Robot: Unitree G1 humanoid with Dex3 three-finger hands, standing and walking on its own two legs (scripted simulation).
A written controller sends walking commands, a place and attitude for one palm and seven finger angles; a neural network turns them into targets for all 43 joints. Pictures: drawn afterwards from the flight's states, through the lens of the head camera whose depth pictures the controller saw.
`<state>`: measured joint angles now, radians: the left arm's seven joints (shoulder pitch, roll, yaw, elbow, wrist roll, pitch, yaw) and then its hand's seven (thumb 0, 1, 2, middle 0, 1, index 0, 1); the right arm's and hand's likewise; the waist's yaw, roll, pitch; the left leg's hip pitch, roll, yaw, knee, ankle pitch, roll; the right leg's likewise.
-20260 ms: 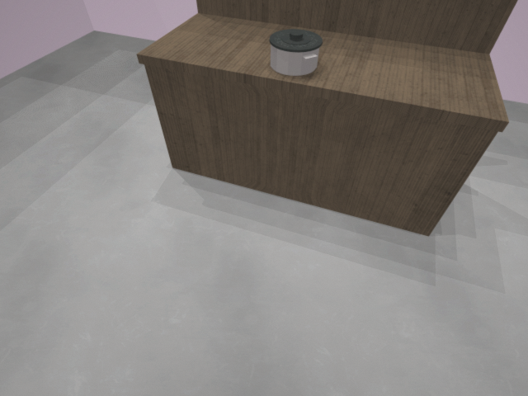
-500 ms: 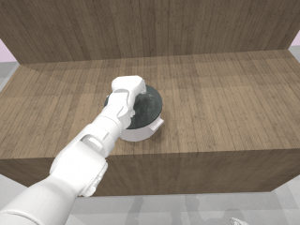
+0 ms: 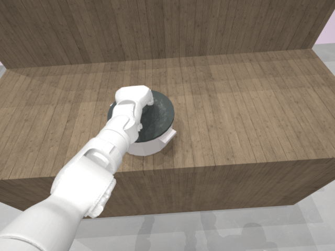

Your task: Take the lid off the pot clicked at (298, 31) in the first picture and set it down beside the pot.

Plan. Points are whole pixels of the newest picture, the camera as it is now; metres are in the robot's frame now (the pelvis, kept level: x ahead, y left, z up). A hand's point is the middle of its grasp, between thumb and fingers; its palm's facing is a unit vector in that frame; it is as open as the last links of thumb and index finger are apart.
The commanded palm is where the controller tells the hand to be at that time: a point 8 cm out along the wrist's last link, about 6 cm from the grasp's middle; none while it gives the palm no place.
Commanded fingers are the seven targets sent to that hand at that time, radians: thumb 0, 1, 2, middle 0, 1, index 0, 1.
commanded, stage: close the fingers and squeeze the knob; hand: left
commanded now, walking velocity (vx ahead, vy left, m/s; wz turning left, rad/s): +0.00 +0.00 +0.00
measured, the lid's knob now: (140, 109) +0.50 +0.05 +0.02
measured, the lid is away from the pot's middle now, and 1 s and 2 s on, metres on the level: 0.00 0.00 0.00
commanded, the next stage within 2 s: lift the lid straight up in 1.52 s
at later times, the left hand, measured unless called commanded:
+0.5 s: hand (139, 111) +0.47 +0.05 +0.05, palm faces -0.34 -0.03 -0.94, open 9.2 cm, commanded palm +0.47 +0.05 +0.10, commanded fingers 0.00 0.09 1.03 -0.61 -0.91 -0.61 -0.91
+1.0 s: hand (139, 111) +0.47 +0.05 +0.05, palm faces -0.35 -0.03 -0.94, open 7.6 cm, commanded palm +0.47 +0.05 +0.10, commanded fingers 0.00 0.33 0.92 -0.67 -0.97 -0.75 -1.01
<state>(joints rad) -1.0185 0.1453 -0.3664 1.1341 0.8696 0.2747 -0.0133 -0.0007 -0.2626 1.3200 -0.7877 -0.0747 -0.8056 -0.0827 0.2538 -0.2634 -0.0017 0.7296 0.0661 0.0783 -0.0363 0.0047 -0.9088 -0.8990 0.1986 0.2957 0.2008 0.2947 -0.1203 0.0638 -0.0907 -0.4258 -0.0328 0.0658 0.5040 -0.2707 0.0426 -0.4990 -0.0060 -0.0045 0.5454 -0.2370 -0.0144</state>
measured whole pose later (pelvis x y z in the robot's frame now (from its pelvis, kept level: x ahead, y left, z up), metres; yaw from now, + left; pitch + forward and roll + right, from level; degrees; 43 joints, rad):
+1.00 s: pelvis +0.01 +0.00 +0.00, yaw +0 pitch +13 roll +1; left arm -1.05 0.12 -0.38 1.15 0.87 0.30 -0.01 0.00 0.18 0.88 -0.57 -0.92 -0.68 -0.98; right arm 0.24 -0.25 0.00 0.74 0.06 0.11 -0.02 0.00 -0.91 -0.90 0.20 0.30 0.20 0.29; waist -0.12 0.07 -0.10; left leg -0.44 -0.03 0.06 0.51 -0.29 0.05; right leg -0.51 -0.01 -0.01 0.55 -0.25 -0.01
